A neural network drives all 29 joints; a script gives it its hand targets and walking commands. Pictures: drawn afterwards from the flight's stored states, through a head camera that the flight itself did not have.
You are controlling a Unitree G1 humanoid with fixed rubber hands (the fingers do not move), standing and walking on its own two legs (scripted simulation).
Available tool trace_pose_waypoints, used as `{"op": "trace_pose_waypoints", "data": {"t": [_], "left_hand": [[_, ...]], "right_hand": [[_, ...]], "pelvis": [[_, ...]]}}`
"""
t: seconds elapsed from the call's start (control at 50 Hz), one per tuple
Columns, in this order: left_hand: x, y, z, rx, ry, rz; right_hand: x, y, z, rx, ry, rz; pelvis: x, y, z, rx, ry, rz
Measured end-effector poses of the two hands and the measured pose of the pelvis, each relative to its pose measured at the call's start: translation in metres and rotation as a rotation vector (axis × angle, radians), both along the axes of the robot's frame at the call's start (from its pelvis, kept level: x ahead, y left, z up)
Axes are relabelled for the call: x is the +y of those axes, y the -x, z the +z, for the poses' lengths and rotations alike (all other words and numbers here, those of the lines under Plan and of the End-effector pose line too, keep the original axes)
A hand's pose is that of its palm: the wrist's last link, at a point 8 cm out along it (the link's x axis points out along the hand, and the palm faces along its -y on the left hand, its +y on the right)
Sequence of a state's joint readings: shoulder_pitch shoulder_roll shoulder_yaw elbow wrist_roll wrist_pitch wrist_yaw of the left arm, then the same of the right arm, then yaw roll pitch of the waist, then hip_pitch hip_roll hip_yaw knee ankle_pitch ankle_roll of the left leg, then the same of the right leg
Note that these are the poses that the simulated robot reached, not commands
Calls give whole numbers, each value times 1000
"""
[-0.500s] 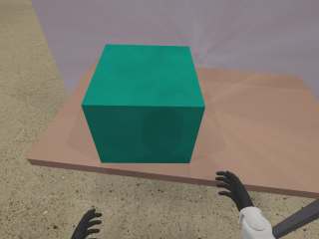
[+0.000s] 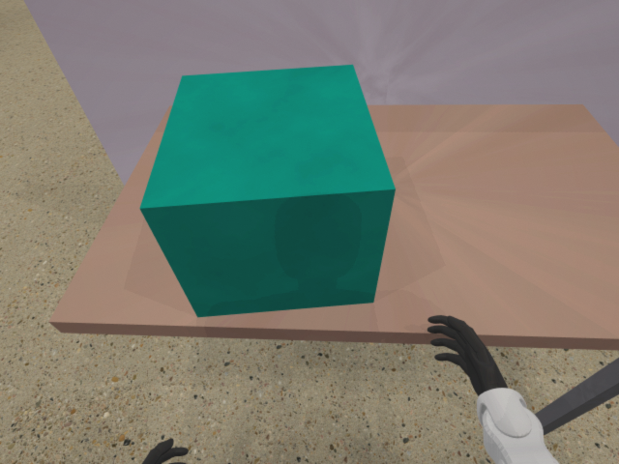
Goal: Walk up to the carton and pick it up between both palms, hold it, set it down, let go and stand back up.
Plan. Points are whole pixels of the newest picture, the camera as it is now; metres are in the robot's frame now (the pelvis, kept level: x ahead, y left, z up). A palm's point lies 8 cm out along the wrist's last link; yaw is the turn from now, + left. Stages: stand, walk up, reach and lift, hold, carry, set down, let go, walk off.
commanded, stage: stand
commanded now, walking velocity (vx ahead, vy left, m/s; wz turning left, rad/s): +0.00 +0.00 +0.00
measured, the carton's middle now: (277, 188) +0.53 +0.07 +0.05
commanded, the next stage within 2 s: none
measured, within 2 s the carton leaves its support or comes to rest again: neither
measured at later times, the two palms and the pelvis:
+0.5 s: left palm out of the picture +0.10 +0.25 -0.11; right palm out of the picture +0.02 -0.23 -0.13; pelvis +0.00 +0.02 +0.00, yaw -4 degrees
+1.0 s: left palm out of the picture +0.05 +0.24 -0.13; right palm out of the picture -0.03 -0.23 -0.14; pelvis -0.01 +0.02 +0.00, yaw -4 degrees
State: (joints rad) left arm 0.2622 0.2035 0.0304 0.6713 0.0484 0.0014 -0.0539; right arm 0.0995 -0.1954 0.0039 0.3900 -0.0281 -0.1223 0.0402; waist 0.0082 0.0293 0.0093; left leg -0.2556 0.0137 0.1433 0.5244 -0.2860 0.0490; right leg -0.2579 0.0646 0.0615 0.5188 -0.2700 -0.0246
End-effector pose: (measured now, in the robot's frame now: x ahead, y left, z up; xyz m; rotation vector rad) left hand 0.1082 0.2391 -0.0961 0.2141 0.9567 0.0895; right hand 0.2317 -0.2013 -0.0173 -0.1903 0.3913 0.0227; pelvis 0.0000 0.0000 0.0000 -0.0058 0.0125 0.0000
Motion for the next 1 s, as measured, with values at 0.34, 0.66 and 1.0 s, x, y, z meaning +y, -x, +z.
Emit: {"op": "trace_pose_waypoints", "data": {"t": [0.34,0.66,1.0], "left_hand": [[2,24,-18,117,35,-9],[7,-11,-17,80,-30,-46],[1,55,-30,248,-39,8]], "right_hand": [[-29,122,-90,546,51,-219],[-23,244,-121,873,10,-388],[-27,258,-127,945,-5,-390]], "pelvis": [[21,2,-3,24,-3,-48],[23,1,-4,8,-23,-69],[16,8,-1,3,-23,-72]]}}
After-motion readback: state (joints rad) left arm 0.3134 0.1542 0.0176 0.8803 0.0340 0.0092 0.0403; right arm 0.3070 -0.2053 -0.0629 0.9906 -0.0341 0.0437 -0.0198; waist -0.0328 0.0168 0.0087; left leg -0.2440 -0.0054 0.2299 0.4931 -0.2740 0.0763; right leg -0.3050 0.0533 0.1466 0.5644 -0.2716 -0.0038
